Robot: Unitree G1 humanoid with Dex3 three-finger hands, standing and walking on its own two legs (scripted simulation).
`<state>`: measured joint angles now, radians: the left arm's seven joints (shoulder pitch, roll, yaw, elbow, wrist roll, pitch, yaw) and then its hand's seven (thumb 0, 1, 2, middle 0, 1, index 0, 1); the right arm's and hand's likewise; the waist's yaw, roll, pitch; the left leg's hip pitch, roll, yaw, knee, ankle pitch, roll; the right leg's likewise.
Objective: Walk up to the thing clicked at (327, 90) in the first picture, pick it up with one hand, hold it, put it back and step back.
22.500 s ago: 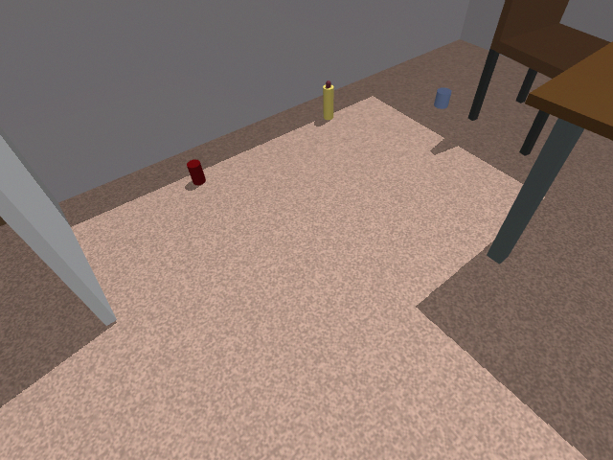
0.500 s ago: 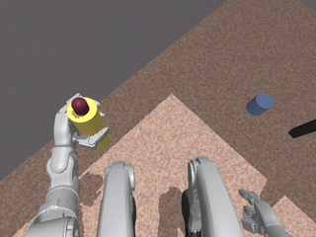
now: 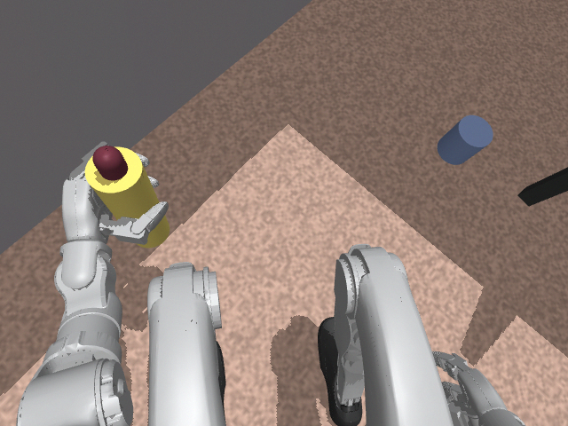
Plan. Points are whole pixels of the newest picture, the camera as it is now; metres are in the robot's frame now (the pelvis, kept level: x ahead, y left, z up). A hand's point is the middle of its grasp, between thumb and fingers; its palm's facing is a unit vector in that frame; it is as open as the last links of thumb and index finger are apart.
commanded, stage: crouch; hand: left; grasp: from the side
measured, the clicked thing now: (132, 199) +0.42 +0.21 -0.06
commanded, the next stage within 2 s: lower in 0.40 s
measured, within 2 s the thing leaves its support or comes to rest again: neither
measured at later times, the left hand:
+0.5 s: hand (144, 206) +0.43 +0.21 -0.12, palm faces +0.03 -1.00 -0.04, open 8.9 cm
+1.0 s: hand (154, 214) +0.44 +0.21 -0.18, palm faces +0.04 -1.00 -0.02, open 8.9 cm
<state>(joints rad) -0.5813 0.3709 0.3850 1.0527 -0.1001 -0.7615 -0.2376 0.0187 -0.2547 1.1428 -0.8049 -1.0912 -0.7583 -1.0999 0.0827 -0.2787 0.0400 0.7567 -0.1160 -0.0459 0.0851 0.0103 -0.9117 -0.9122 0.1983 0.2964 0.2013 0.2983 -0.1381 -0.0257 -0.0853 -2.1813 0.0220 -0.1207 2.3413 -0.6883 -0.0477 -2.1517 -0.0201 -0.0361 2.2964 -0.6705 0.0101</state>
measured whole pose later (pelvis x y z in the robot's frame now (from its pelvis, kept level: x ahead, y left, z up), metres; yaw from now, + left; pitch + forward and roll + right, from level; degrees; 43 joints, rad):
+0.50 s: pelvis +0.00 +0.01 -0.03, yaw -3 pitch +27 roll -7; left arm -0.56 0.43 0.39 1.01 -0.10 -0.78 -0.21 0.02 -0.26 1.15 -0.81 -1.09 -0.76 -1.10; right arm 0.02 -0.30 0.11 0.73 -0.16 -0.01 0.11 0.01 -0.92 -0.91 0.20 0.30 0.20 0.30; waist -0.16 -0.06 0.01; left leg -2.25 0.01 -0.18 2.48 -0.71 -0.05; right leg -2.19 -0.01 -0.08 2.39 -0.67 0.03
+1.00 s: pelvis -0.01 +0.01 -0.05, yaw -7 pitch +21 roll -11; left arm -0.59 0.58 0.44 1.17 -0.09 -0.91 -0.17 0.02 -0.26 1.15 -0.82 -1.07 -0.77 -1.08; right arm -0.05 -0.33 0.26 0.68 -0.24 0.00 0.14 0.01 -0.92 -0.91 0.20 0.30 0.20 0.30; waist -0.23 -0.15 0.16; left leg -2.25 0.01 -0.27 2.57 -0.71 -0.05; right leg -2.16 0.01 -0.14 2.42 -0.64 0.05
